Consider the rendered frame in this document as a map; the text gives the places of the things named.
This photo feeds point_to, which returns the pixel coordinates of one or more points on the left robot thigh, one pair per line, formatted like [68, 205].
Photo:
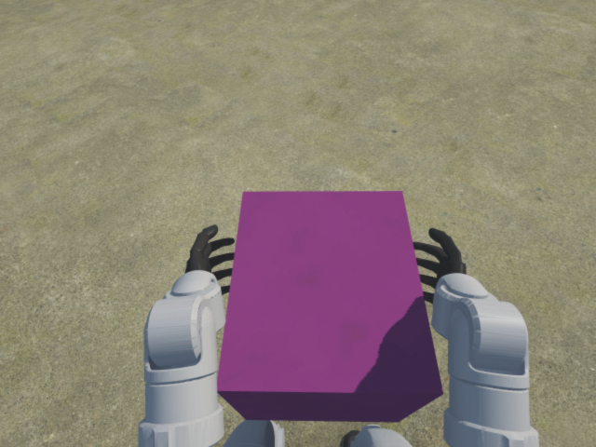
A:
[256, 433]

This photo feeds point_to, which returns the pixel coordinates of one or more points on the right robot thigh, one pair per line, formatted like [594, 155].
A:
[379, 437]

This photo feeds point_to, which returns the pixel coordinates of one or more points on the left robot hand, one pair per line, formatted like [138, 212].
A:
[201, 250]

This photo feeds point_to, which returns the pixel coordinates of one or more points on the carton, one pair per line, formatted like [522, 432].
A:
[326, 318]

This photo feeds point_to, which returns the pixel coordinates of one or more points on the right robot hand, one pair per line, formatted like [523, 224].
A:
[449, 257]

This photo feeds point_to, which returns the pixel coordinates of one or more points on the robot thigh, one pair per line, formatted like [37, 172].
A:
[379, 437]
[256, 433]

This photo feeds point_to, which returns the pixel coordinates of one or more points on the left robot forearm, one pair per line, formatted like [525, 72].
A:
[180, 364]

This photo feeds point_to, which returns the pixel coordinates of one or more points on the right robot forearm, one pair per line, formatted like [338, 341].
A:
[488, 363]

